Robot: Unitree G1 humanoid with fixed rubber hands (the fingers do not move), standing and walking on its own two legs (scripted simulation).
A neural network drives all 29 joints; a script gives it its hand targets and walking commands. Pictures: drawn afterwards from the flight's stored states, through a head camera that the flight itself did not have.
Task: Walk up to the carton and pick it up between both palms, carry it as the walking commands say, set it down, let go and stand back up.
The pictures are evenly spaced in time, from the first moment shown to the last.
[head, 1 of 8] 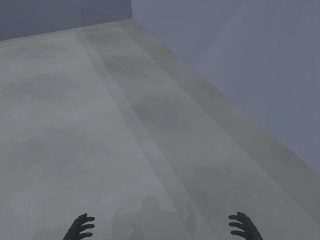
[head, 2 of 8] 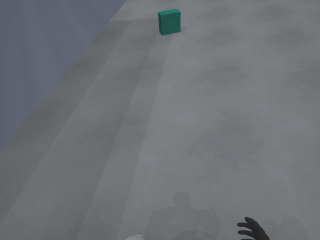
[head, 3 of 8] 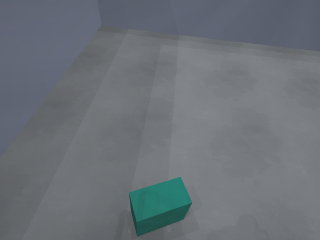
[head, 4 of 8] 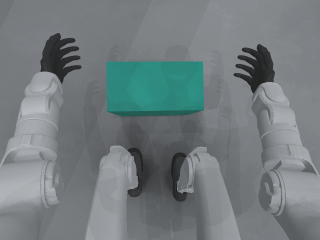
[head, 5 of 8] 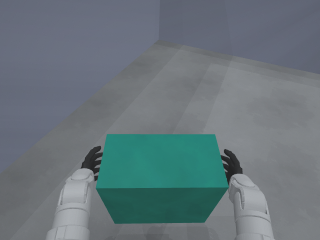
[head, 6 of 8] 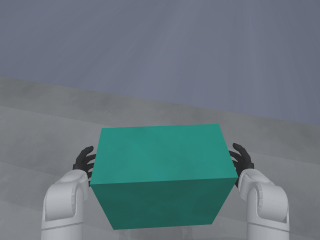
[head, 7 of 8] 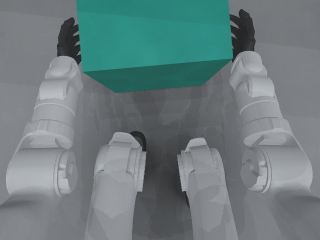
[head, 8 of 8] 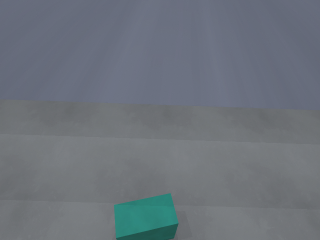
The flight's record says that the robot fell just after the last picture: no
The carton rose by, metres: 0.65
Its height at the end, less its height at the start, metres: +0.00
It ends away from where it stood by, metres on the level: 1.10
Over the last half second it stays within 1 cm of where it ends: yes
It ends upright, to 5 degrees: yes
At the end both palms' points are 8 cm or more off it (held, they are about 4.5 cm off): yes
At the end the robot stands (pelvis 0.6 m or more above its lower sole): yes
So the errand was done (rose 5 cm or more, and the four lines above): yes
